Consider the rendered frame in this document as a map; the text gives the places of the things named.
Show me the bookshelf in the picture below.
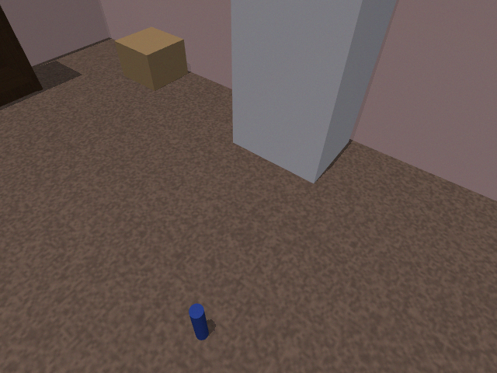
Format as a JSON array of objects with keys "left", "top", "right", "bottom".
[{"left": 0, "top": 6, "right": 43, "bottom": 106}]

